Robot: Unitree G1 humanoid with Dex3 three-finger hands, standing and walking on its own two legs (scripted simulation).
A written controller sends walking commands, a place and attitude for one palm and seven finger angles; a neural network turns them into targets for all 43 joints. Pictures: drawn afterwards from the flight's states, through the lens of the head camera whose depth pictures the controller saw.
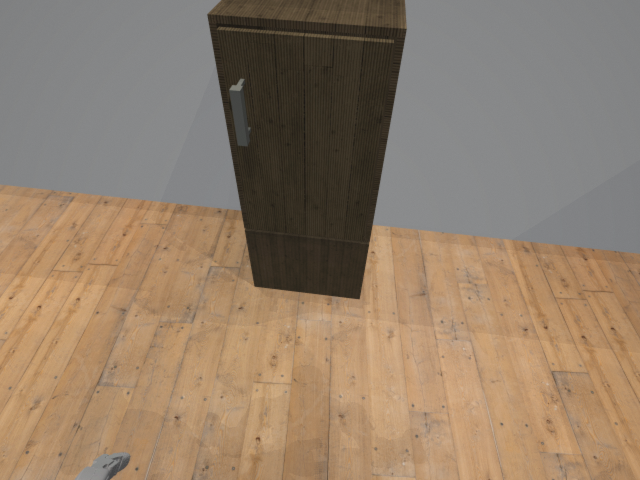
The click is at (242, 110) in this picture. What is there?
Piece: cupboard door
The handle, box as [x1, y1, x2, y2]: [229, 79, 250, 145]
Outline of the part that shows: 240,79 236,85 231,86 229,91 238,145 247,145 249,141 248,134 250,131 250,127 247,126 242,89 244,79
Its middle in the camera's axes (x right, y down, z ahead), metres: -0.19 -0.29 +0.90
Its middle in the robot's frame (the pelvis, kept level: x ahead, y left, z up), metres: +0.87 +0.23 +0.01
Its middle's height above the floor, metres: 0.78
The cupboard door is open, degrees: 0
